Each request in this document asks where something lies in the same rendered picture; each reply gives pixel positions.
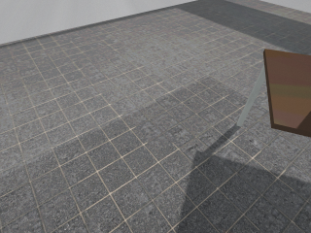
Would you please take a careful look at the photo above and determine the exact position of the table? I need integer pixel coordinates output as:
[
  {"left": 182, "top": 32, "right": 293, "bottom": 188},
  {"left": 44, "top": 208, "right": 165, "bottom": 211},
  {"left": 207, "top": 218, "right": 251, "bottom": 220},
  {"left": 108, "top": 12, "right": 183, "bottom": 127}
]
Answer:
[{"left": 236, "top": 49, "right": 311, "bottom": 138}]

